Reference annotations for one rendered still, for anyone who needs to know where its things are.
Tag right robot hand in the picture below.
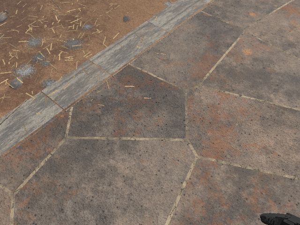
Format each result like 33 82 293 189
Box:
260 213 300 225

